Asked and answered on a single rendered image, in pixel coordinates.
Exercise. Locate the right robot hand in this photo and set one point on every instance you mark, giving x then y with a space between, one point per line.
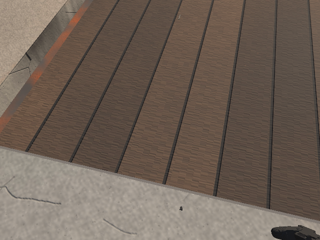
294 233

